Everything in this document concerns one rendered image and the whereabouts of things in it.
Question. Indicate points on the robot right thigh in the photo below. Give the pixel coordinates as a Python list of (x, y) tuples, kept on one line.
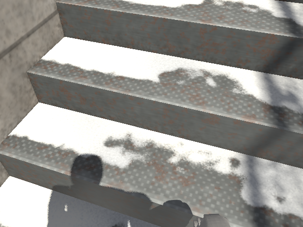
[(211, 220)]

